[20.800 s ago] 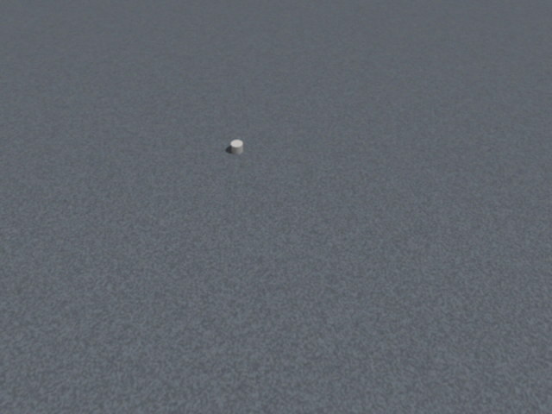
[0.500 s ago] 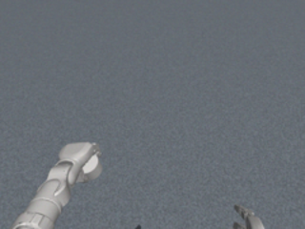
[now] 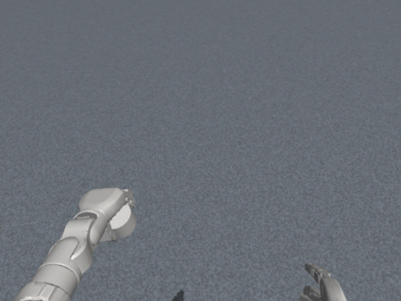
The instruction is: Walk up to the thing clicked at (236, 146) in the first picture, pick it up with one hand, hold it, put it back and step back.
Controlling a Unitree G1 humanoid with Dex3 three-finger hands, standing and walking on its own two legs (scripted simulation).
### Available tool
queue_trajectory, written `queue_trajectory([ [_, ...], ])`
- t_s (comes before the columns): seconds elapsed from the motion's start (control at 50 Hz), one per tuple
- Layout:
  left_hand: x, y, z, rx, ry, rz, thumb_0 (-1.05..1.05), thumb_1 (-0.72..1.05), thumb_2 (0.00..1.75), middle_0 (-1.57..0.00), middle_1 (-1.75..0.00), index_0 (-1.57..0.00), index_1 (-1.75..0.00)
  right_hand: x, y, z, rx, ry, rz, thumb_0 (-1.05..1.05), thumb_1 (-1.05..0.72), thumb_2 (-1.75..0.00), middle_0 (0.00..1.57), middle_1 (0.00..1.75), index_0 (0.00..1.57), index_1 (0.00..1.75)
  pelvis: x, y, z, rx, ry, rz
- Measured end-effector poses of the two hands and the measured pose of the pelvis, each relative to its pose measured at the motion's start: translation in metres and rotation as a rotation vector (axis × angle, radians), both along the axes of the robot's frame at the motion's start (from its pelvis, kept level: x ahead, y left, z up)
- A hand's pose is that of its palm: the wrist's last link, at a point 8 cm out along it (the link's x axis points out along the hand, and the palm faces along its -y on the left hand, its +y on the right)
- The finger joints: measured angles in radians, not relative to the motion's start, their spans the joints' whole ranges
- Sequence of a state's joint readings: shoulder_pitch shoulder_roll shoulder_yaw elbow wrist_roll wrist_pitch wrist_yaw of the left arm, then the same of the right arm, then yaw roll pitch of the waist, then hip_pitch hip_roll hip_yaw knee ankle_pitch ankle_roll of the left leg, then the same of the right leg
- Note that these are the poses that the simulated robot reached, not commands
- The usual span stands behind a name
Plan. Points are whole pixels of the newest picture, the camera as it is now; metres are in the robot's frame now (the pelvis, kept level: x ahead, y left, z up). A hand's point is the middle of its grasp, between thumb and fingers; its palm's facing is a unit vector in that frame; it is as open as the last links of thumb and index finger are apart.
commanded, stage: hold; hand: left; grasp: from above
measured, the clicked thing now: (119, 220) +0.31 +0.21 -0.06
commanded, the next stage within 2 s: crouch in 0.28 s
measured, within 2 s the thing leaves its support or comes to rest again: neither
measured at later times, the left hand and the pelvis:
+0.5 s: hand (110, 216) +0.31 +0.22 -0.03, palm faces -0.43 -0.06 -0.90, open 9.3 cm; pelvis +0.01 +0.00 +0.00, yaw +0 degrees
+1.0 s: hand (125, 233) +0.34 +0.24 -0.21, palm faces -0.41 +0.05 -0.91, open 9.3 cm; pelvis -0.02 +0.00 -0.10, yaw +1 degrees
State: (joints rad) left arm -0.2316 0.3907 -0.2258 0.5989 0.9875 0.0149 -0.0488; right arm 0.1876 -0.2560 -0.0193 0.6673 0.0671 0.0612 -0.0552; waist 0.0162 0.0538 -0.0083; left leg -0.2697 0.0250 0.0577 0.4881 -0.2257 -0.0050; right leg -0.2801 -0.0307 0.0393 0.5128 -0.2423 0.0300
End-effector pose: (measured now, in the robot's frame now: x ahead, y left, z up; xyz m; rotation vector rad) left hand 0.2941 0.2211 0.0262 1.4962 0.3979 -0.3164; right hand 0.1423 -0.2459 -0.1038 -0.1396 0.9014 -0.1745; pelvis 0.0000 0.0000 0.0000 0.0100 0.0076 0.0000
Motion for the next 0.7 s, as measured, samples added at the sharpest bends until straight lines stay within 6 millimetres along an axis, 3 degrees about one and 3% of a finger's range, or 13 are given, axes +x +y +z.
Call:
queue_trajectory([
  [0.52,0.016,0.003,-0.005,0.003,-0.010,0.014,-0.01,0.17,0.45,-0.76,-0.65,-0.67,-0.53,0.004,-0.007,-0.002,-0.008,0.046,-0.025,0.01,-0.90,-0.90,0.20,0.30,0.20,0.30,0.015,0.000,0.001,-0.002,0.016,0.004],
  [0.6,0.014,0.005,-0.016,0.006,0.000,0.014,-0.01,0.17,0.44,-0.76,-0.64,-0.67,-0.53,0.004,-0.007,-0.002,-0.011,0.054,-0.023,0.01,-0.90,-0.90,0.20,0.30,0.20,0.30,0.015,-0.001,0.000,-0.002,0.027,0.008],
  [0.7,0.009,0.006,-0.045,0.018,0.031,0.005,-0.01,0.17,0.43,-0.77,-0.63,-0.68,-0.53,-0.003,-0.010,-0.006,-0.031,0.090,-0.010,0.01,-0.90,-0.90,0.20,0.30,0.20,0.30,0.011,-0.001,-0.005,-0.003,0.063,0.017],
])
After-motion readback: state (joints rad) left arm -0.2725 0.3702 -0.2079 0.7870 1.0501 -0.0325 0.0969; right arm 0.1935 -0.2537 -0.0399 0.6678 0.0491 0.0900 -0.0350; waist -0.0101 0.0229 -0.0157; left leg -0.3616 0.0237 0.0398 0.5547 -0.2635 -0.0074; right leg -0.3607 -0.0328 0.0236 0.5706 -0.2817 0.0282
